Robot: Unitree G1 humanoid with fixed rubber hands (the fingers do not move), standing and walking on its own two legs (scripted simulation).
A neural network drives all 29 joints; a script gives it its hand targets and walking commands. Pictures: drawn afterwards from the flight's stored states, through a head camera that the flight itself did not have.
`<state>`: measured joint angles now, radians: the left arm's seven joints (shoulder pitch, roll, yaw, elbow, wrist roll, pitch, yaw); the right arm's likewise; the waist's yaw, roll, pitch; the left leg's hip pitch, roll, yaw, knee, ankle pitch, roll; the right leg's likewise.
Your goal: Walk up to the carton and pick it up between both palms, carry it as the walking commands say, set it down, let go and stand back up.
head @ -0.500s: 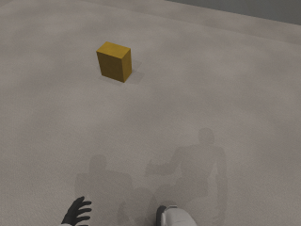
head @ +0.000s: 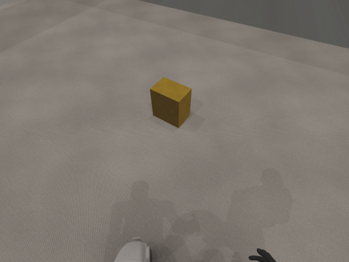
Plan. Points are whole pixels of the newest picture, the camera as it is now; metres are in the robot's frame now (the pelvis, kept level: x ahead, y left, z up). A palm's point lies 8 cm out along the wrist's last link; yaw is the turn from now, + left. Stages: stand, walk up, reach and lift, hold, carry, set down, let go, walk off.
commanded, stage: walk up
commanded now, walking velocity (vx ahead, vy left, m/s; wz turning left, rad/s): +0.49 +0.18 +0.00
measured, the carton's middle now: (171, 102) +1.25 +0.12 -0.64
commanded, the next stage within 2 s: none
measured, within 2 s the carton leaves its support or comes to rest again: neither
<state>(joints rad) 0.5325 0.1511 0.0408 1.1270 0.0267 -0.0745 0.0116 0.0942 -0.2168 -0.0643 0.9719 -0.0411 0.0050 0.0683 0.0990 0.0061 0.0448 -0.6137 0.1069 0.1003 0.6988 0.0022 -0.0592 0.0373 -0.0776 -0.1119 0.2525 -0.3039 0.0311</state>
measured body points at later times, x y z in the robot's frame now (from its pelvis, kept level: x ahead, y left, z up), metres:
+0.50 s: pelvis +0.24 +0.06 +0.00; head +0.25 +0.08 +0.45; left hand +0.36 +0.30 -0.14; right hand +0.15 -0.18 -0.13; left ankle +0.19 +0.16 -0.75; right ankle +0.36 -0.13 -0.68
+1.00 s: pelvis +0.49 +0.00 +0.00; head +0.51 -0.02 +0.45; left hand +0.43 +0.24 -0.13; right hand +0.58 -0.25 -0.15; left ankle +0.54 +0.18 -0.66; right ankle +0.44 -0.12 -0.75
